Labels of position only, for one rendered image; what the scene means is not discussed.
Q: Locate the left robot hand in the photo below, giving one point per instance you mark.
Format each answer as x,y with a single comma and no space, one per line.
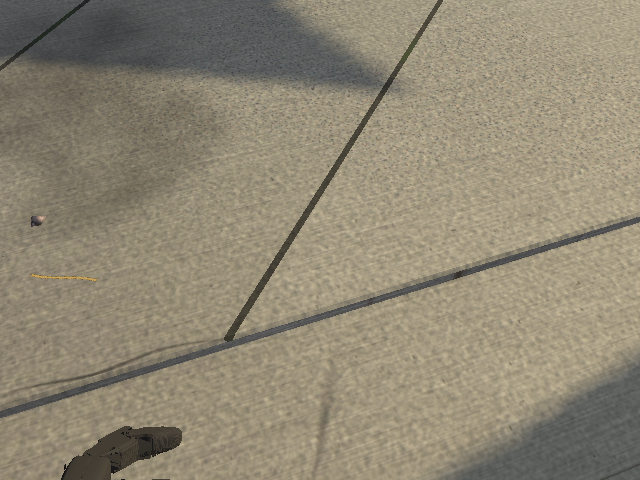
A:
120,449

